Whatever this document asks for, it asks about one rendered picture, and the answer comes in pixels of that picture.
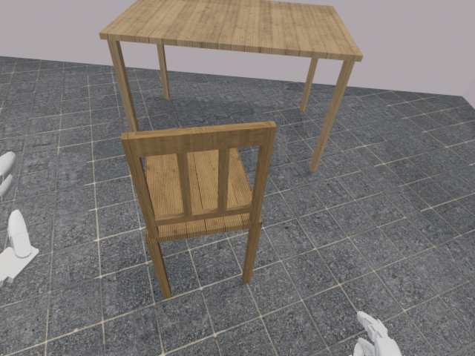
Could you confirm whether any robot left hand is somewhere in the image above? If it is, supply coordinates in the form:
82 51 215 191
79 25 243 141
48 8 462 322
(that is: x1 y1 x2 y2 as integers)
0 151 39 288

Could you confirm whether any table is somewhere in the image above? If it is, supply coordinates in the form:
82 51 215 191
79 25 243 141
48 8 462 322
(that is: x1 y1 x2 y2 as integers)
99 0 363 172

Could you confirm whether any robot right hand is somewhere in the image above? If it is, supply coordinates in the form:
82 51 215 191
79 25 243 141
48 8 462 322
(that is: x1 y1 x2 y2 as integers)
349 311 402 356

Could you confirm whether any chair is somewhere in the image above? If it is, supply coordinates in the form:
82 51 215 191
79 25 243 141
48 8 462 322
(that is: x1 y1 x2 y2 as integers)
121 121 277 299

